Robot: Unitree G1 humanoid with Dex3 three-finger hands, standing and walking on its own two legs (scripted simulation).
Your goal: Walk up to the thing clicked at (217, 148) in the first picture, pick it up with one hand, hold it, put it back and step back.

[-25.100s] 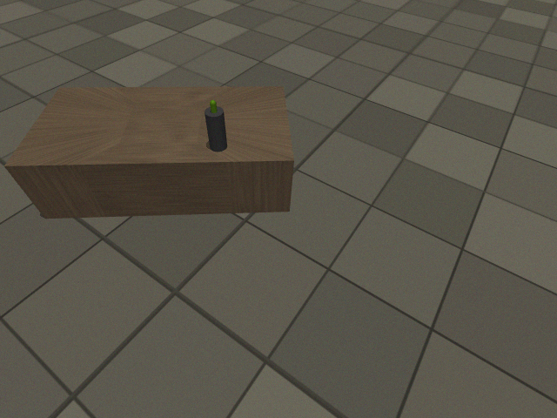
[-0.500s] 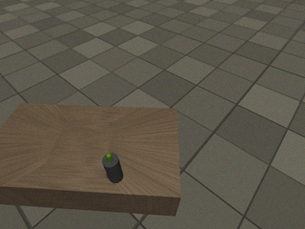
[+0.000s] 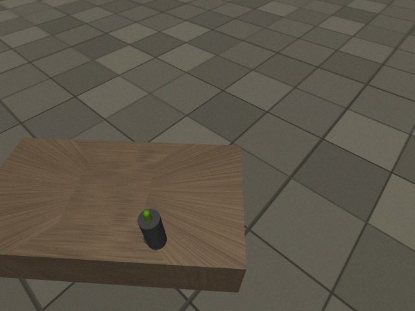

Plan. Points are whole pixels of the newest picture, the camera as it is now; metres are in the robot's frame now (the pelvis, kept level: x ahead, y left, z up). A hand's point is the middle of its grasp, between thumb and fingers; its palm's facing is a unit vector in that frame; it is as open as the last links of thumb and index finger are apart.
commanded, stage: stand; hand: left
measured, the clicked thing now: (152, 227) +0.44 +0.20 -0.34
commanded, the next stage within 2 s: none
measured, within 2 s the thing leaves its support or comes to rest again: neither
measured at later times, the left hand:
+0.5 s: hand out of the picture +0.08 +0.25 -0.15, palm faces +0.00 -0.94 -0.35, open 8.3 cm
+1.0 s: hand out of the picture +0.08 +0.25 -0.15, palm faces -0.01 -0.94 -0.35, open 7.3 cm
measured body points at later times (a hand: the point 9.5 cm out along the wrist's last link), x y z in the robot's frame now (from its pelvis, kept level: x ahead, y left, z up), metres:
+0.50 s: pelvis +0.01 +0.00 +0.00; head +0.01 -0.01 +0.45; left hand +0.08 +0.30 -0.13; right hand +0.08 -0.29 -0.14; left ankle -0.02 +0.14 -0.75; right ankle +0.02 -0.11 -0.75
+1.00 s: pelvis +0.01 +0.00 +0.00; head +0.02 -0.01 +0.45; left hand +0.08 +0.30 -0.13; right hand +0.08 -0.30 -0.14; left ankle -0.02 +0.14 -0.75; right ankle +0.02 -0.11 -0.75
